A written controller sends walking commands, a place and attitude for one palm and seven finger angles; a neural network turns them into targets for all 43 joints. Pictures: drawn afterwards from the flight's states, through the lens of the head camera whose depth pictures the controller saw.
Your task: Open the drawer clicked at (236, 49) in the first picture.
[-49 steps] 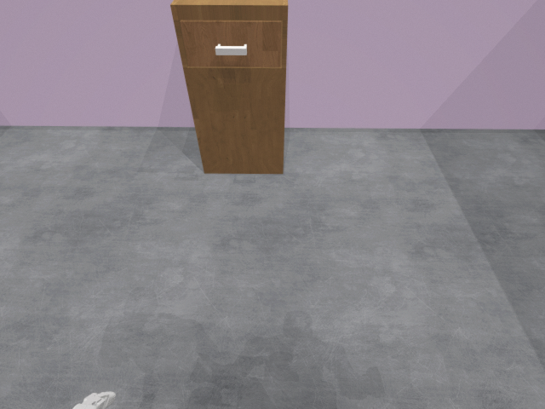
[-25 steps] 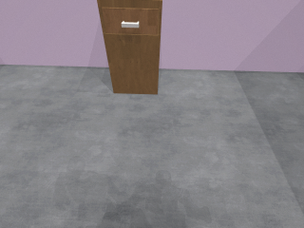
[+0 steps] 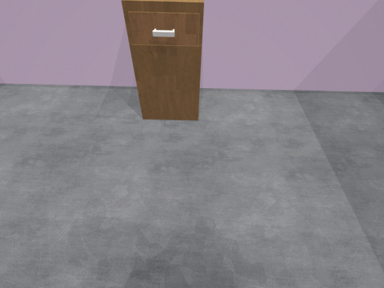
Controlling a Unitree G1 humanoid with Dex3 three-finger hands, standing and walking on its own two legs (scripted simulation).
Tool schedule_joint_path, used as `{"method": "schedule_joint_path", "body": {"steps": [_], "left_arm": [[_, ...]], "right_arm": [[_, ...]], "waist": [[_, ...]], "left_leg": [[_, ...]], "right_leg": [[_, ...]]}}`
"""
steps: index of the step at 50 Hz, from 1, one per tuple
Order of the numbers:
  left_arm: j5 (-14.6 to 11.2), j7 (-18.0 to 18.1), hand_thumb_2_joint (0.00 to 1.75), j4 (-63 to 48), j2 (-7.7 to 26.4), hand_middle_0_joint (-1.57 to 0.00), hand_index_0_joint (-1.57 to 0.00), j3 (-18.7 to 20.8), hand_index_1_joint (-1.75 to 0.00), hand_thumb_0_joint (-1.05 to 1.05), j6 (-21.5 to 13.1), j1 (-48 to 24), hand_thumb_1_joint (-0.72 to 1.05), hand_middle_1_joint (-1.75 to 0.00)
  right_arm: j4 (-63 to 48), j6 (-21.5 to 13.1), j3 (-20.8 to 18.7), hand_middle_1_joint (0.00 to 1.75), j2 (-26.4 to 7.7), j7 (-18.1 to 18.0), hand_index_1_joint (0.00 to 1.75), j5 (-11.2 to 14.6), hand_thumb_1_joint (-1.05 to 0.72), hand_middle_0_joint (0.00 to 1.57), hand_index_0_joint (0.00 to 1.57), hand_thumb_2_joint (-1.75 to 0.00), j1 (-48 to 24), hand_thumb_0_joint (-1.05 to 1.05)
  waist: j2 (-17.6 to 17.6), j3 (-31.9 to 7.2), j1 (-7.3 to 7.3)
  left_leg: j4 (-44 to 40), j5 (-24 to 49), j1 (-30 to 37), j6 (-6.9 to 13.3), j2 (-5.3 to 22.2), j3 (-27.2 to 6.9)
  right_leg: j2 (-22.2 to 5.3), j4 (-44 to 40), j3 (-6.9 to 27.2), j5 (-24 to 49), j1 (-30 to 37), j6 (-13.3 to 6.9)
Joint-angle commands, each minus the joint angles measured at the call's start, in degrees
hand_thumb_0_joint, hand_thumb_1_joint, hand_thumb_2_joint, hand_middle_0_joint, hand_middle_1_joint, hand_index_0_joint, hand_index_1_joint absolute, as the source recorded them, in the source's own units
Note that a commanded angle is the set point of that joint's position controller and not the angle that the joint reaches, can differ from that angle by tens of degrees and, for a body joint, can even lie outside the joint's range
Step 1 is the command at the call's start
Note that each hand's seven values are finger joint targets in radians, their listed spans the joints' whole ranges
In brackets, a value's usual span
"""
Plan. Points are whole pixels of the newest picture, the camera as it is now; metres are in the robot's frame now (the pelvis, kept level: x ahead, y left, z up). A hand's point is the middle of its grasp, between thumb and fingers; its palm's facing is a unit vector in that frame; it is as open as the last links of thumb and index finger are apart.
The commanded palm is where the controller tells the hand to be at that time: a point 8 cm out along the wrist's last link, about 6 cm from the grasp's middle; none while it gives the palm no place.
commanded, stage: look at it before walking up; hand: left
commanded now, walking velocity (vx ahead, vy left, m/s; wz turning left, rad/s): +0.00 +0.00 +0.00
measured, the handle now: (164, 31) +1.42 +0.24 -0.07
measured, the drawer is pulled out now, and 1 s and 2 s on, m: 0.00 0.00 0.00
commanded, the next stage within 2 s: walk to a spot facing it in 0.46 s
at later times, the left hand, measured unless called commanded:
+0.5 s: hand out of the picture +0.08 +0.25 -0.16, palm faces -0.03 -0.94 -0.34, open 7.4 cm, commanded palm none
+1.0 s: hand out of the picture +0.06 +0.20 -0.19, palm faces -0.02 -0.99 -0.14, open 7.4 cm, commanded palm none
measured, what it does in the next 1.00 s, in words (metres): walks ahead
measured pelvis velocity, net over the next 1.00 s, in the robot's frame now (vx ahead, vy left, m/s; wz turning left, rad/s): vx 0.10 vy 0.02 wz -0.02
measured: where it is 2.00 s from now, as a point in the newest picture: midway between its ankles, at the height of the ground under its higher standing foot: (195, 237)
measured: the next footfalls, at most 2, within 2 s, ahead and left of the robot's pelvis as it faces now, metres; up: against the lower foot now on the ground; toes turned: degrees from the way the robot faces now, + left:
right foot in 1.28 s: +0.39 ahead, -0.12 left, +0.00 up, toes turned -9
left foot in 1.82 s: +0.58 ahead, +0.11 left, +0.00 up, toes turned +16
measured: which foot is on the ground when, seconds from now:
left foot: down 0.00-1.00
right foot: down 0.00-0.88, up 0.90-1.00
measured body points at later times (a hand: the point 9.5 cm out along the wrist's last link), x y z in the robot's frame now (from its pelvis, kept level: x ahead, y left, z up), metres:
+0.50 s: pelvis +0.01 +0.00 +0.00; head +0.01 +0.00 +0.45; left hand +0.08 +0.30 -0.13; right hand +0.09 -0.29 -0.13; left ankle +0.01 +0.13 -0.74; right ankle +0.01 -0.12 -0.74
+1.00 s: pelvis +0.10 +0.02 -0.01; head +0.10 +0.05 +0.44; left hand +0.06 +0.26 -0.18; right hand +0.04 -0.20 -0.15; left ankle +0.02 +0.12 -0.74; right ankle +0.04 -0.10 -0.68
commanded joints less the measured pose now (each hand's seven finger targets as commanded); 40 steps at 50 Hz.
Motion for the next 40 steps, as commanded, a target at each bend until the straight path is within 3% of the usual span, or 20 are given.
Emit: {"method": "schedule_joint_path", "body": {"steps": [1,28,29,30,32,34,36,38,40], "left_arm": [[0.0,0.8,0.9,-3.8,11.6,-0.2,-0.2,2.1,-0.3,0.0,-1.2,-2.0,0.9,-0.3],[0.0,1.0,0.9,-3.2,11.7,-0.2,-0.2,2.0,-0.3,0.0,-1.3,-1.9,0.9,-0.3],[-0.1,1.1,0.9,-2.0,6.8,-0.2,-0.2,1.2,-0.3,0.0,-0.8,0.7,0.9,-0.3],[0.1,1.2,0.9,-1.4,4.3,-0.2,-0.2,0.6,-0.3,0.0,-0.2,2.8,0.9,-0.3],[0.5,0.7,0.9,-1.2,4.6,-0.2,-0.2,0.9,-0.3,0.0,0.4,4.8,0.9,-0.3],[0.8,0.2,0.9,-1.7,5.5,-0.2,-0.2,1.6,-0.3,0.0,0.6,6.2,0.9,-0.3],[0.8,0.1,0.9,-1.7,6.2,-0.2,-0.2,2.3,-0.3,0.0,0.3,9.2,0.9,-0.3],[0.5,0.3,0.9,-1.8,6.9,-0.2,-0.2,3.1,-0.3,0.0,-0.3,11.5,0.9,-0.3],[0.5,0.4,0.9,-2.2,6.3,-0.2,-0.2,3.6,-0.3,0.0,-1.1,11.9,0.9,-0.3]], "right_arm": [[-3.4,-1.1,-2.6,0.3,-12.0,-1.0,0.3,0.3,-0.9,0.2,0.2,-0.9,-2.9,0.0],[-2.8,-1.2,-2.3,0.3,-12.1,-1.1,0.3,0.4,-0.9,0.2,0.2,-0.9,-3.2,0.0],[-1.7,-0.7,-1.2,0.3,-7.5,-1.0,0.3,0.1,-0.9,0.2,0.2,-0.9,-1.4,0.0],[-1.1,-0.2,-0.5,0.3,-4.5,-0.8,0.3,-0.1,-0.9,0.2,0.2,-0.9,0.9,0.0],[-1.0,0.5,-0.8,0.3,-4.4,-0.5,0.3,-0.5,-0.9,0.2,0.2,-0.9,2.2,0.0],[-1.5,0.7,-1.1,0.3,-4.4,-0.3,0.3,-0.8,-0.9,0.2,0.2,-0.9,2.9,0.0],[-2.5,0.5,-1.3,0.3,-3.3,-0.2,0.3,-0.7,-0.9,0.2,0.2,-0.9,3.4,0.0],[-3.4,-0.2,-1.4,0.3,-1.8,-0.2,0.3,-0.6,-0.9,0.2,0.2,-0.9,4.3,0.0],[-3.7,-0.9,-1.7,0.3,-0.9,-0.2,0.3,-0.4,-0.9,0.2,0.2,-0.9,5.4,0.0]], "waist": [[-0.2,-1.9,0.19],[0.1,-3.1,0.15],[0.1,-4.4,0.19],[-0.7,-4.0,0.18],[-1.5,0.1,0.5],[-3.4,4.2,0.93],[-7.0,5.9,1.69],[-9.7,6.5,1.65],[-8.4,6.5,0.8]], "left_leg": [[-4.0,5.2,0.6,2.4,6.3,-5.3],[-4.7,9.3,2.9,2.2,6.7,-4.8],[-4.2,6.5,3.4,1.6,6.6,-3.9],[-3.4,1.1,2.7,1.2,5.9,-3.3],[-2.9,-13.3,-1.8,1.7,4.7,-3.1],[-0.9,-19.6,-6.9,1.8,3.4,-2.6],[5.3,-19.0,-11.2,1.6,1.5,0.0],[12.4,-13.8,-13.6,1.4,1.2,3.4],[12.5,-12.1,-12.6,1.5,2.3,3.7]], "right_leg": [[-6.5,-4.8,5.7,2.8,-0.7,-1.8],[-6.7,-4.9,5.4,8.3,1.5,-1.6],[-6.7,-5.0,5.0,4.9,1.8,-1.0],[-6.2,-4.6,5.1,-1.9,1.5,-0.7],[-5.8,-5.7,6.8,-16.3,-1.6,-1.5],[-6.1,-6.8,9.1,-23.4,-3.4,-2.7],[-8.5,-9.0,13.2,-27.2,-2.2,-4.8],[-13.0,-11.7,18.1,-26.8,-0.6,-7.7],[-14.3,-10.5,17.9,-20.3,-0.7,-9.3]]}}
